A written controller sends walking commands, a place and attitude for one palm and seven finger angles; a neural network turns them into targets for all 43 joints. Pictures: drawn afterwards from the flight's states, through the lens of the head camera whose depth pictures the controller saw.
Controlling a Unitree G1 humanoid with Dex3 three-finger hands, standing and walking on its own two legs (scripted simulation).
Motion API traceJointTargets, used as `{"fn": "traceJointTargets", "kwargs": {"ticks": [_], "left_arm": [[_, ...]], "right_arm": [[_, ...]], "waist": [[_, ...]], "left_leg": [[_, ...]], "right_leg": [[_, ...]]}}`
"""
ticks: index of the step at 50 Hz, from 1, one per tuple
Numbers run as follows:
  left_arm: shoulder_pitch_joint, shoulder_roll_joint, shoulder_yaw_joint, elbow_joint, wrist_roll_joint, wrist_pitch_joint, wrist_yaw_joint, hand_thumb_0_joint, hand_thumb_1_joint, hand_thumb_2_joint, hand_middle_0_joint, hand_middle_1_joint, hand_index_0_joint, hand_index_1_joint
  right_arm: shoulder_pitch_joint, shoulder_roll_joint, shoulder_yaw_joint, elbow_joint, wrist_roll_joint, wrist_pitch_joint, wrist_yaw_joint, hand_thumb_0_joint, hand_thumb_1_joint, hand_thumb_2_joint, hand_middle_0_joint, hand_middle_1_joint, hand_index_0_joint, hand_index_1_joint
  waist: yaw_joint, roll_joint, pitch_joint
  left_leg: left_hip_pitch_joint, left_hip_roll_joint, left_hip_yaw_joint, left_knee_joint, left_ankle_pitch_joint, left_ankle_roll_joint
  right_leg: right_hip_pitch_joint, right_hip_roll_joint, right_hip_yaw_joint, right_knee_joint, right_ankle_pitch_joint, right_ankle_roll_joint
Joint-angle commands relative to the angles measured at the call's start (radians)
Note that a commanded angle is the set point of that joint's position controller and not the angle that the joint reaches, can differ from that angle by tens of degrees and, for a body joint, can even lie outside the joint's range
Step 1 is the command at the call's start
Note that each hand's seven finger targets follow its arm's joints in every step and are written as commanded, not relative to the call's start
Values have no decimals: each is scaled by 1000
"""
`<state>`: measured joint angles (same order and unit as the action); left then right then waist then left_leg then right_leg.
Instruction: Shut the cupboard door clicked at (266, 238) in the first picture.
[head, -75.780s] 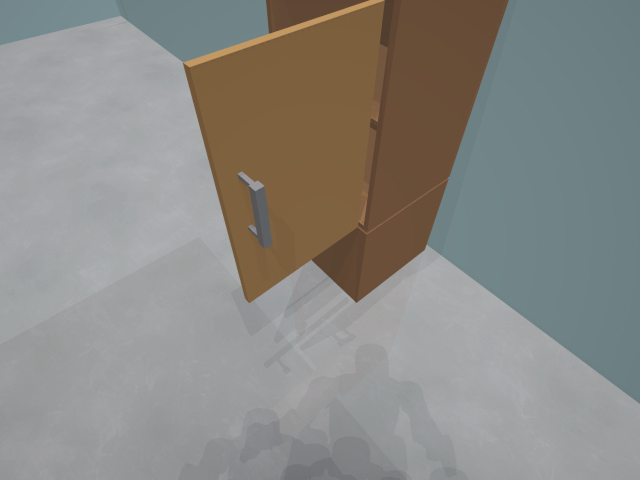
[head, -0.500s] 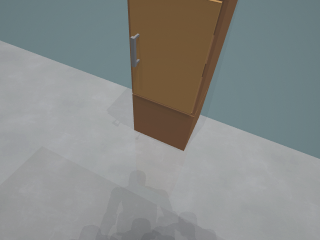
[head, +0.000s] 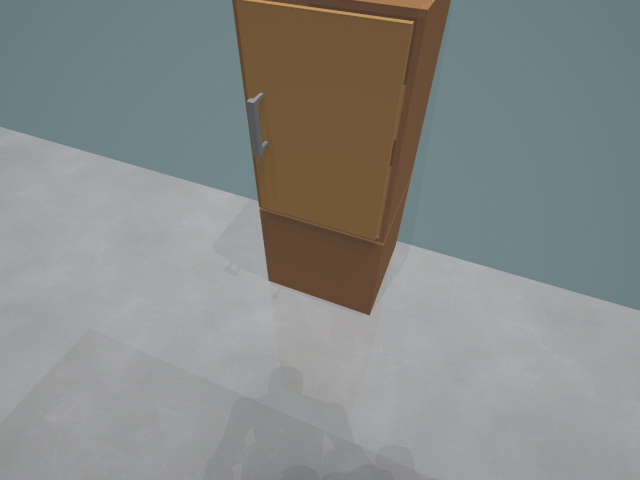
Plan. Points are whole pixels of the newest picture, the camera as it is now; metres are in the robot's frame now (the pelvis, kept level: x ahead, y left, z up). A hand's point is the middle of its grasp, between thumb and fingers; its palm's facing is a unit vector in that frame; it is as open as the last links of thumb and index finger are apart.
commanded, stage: let the arm hang, fingers relaxed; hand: left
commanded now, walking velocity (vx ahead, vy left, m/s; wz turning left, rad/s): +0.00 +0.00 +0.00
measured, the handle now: (259, 125) +0.94 +0.20 -0.04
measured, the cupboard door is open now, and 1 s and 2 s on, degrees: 0 0 0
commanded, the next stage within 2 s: look to check the result in 0.14 s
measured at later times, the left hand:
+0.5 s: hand out of the picture +0.00 +0.19 -0.18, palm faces +0.01 -0.97 -0.22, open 7.4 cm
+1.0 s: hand out of the picture +0.04 +0.19 -0.17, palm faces +0.00 -0.97 -0.23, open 7.3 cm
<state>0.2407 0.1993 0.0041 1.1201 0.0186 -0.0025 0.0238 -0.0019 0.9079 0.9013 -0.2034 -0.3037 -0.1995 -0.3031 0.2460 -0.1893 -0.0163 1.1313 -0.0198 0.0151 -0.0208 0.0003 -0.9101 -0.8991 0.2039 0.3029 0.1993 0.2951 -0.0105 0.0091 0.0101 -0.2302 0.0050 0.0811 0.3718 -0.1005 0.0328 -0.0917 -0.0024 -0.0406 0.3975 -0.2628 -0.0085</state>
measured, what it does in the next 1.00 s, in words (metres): stands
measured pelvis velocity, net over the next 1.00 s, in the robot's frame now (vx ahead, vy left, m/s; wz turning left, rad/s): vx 0.03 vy -0.01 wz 0.00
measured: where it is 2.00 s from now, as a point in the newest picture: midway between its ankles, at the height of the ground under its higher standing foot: outside the picture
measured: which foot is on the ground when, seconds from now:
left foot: down 0.00-1.00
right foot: down 0.00-1.00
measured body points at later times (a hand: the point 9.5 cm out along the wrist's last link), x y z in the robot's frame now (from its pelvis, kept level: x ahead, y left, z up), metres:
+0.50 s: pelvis +0.02 -0.01 +0.00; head +0.03 +0.00 +0.45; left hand +0.00 +0.24 -0.16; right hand +0.03 -0.25 -0.15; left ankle +0.07 +0.10 -0.74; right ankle -0.03 -0.11 -0.74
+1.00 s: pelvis +0.03 -0.01 +0.00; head +0.03 -0.01 +0.45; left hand +0.04 +0.24 -0.15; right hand +0.06 -0.26 -0.15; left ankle +0.07 +0.10 -0.74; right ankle -0.03 -0.11 -0.74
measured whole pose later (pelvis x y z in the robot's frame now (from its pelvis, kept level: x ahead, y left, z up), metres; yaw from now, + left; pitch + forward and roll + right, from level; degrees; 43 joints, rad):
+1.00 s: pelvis +0.03 -0.01 +0.00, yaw +0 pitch -2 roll +0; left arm 0.24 0.21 0.00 1.14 0.01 -0.01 0.03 0.00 0.91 0.90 -0.20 -0.30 -0.20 -0.30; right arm 0.20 -0.21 0.00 1.14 -0.02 0.01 -0.03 0.00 -0.91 -0.90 0.20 0.30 0.20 0.29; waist 0.00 -0.01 0.04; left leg -0.19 0.01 0.08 0.35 -0.13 0.02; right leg -0.02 0.00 -0.04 0.32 -0.27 -0.02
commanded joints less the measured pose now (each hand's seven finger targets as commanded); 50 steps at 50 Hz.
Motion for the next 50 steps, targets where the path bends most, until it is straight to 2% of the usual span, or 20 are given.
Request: {"fn": "traceJointTargets", "kwargs": {"ticks": [1,3,6,14,16,20,29,36,39,50], "left_arm": [[70,140,28,-17,-2,-8,5,0,900,900,-200,-300,-200,-300],[63,130,27,-17,-3,-7,4,0,900,900,-200,-300,-200,-300],[66,138,29,-21,-3,-12,4,0,900,900,-200,-300,-200,-300],[68,127,26,-9,-6,-16,6,0,900,900,-200,-300,-200,-300],[71,131,25,-8,-6,-19,7,0,900,900,-200,-300,-200,-300],[71,128,23,2,-7,-17,8,0,900,900,-200,-300,-200,-300],[70,133,22,9,-6,-14,7,0,900,900,-200,-300,-200,-300],[67,144,23,3,-5,-20,8,0,900,900,-200,-300,-200,-300],[61,139,22,3,-6,-19,9,0,900,900,-200,-300,-200,-300],[53,143,24,-1,-7,-17,7,0,900,900,-200,-300,-200,-300]], "right_arm": [[24,-131,-17,-34,4,-14,-6,0,-900,-900,200,300,200,300],[22,-122,-16,-33,1,-14,-6,0,-900,-900,200,300,200,300],[20,-133,-17,-38,4,-18,-7,0,-900,-900,200,300,200,300],[9,-130,-13,-30,5,-21,-11,0,-900,-900,200,300,200,300],[2,-137,-15,-31,7,-20,-11,0,-900,-900,200,300,200,300],[0,-136,-12,-26,6,-20,-12,0,-900,-900,200,300,200,300],[-14,-144,-11,-26,7,-19,-12,0,-900,-900,200,300,200,300],[-25,-157,-12,-28,9,-21,-11,0,-900,-900,200,300,200,300],[-28,-152,-10,-23,6,-22,-12,0,-900,-900,200,300,200,300],[-23,-157,-6,-22,5,-24,-12,0,-900,-900,200,300,200,300]], "waist": [[7,2,97],[5,5,92],[7,-1,61],[4,2,43],[4,-13,40],[1,8,41],[3,-15,55],[5,-27,41],[5,-7,49],[7,-3,48]], "left_leg": [[42,106,-140,-89,-112,-5],[42,104,-135,-90,-119,-8],[68,105,-136,-75,-59,-5],[99,110,-127,-54,14,-3],[112,112,-124,-44,38,-2],[114,114,-122,-52,33,-3],[117,115,-128,-65,15,-3],[131,118,-123,-56,61,-1],[126,117,-120,-59,59,-4],[124,115,-124,-64,71,-4]], "right_leg": [[-141,-93,92,-124,-20,-41],[-138,-97,89,-125,-24,-39],[-120,-98,90,-125,14,-40],[-99,-106,90,-137,73,-39],[-98,-106,90,-139,97,-39],[-88,-106,90,-142,94,-38],[-89,-105,86,-148,75,-35],[-76,-108,89,-151,127,-33],[-69,-110,92,-153,132,-33],[-53,-110,91,-155,132,-33]]}}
